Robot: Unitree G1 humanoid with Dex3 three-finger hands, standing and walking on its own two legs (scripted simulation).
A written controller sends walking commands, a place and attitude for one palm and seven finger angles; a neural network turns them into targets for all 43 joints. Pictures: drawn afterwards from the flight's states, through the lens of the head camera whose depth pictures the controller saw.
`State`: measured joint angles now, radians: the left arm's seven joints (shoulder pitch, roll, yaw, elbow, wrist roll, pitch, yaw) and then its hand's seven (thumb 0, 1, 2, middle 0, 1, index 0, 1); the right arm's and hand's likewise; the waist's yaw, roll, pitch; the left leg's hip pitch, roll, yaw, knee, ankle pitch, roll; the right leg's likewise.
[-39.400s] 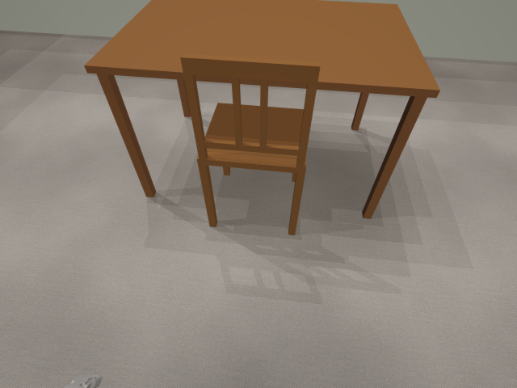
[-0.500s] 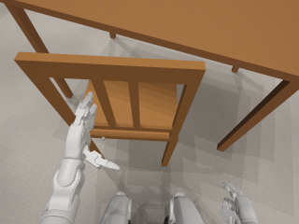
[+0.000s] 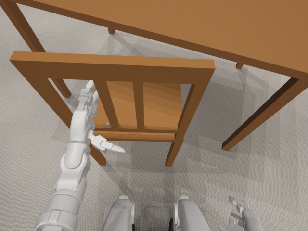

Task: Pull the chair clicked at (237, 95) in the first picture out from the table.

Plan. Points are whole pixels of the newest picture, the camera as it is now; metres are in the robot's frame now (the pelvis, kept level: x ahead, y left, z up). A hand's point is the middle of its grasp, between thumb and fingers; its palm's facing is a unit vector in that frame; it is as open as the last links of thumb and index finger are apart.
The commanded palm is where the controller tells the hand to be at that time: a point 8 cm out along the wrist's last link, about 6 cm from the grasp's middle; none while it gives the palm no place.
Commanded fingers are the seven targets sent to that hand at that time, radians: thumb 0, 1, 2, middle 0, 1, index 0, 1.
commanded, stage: push the fingers through the gap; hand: left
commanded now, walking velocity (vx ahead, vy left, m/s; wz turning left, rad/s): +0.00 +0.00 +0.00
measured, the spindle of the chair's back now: (108, 106) +0.44 +0.13 +0.00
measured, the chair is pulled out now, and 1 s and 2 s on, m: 0.14 0.14 0.15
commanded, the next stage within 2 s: hook a spindle and tug to test in 0.62 s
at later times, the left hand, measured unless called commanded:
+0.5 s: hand (113, 114) +0.40 +0.11 +0.02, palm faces -0.03 -1.00 -0.04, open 16.9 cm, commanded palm +0.38 +0.16 +0.03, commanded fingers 0.00 -0.50 0.30 -0.06 -0.08 -0.06 -0.08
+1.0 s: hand (112, 115) +0.40 +0.11 +0.02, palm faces -0.02 -1.00 -0.03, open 16.1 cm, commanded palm +0.38 +0.16 +0.03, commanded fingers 0.00 -0.50 0.30 -0.32 -0.90 -0.32 -0.90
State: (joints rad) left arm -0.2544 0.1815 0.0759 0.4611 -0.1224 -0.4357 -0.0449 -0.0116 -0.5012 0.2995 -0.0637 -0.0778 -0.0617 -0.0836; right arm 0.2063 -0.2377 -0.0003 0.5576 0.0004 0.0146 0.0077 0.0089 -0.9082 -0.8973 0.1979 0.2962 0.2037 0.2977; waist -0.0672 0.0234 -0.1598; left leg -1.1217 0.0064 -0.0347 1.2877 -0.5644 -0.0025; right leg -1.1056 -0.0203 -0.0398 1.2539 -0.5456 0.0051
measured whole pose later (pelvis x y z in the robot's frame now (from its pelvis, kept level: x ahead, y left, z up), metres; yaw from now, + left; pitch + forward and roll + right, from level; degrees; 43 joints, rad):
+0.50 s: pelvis +0.00 +0.00 +0.00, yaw -1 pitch +24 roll -1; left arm -0.37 0.17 0.12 0.60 -0.09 -0.47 -0.01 -0.01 -0.50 0.30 -0.06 -0.08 -0.06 -0.08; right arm 0.24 -0.24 -0.01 0.57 -0.01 0.06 0.02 0.01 -0.91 -0.90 0.20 0.30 0.20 0.30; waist -0.09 0.03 -0.16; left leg -1.12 0.01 -0.02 1.27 -0.56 0.00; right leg -1.12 -0.01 -0.02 1.24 -0.54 0.01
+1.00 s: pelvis +0.00 +0.00 +0.00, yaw +0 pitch +23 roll -1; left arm -0.38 0.17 0.12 0.62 -0.10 -0.48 -0.02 -0.01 -0.50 0.30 -0.17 -0.42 -0.17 -0.42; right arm 0.21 -0.24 -0.01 0.57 -0.01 0.05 0.02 0.01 -0.91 -0.90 0.20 0.30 0.20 0.30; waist -0.08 0.02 -0.16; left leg -1.13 0.01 -0.03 1.28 -0.56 -0.01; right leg -1.12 -0.02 -0.03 1.25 -0.54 0.00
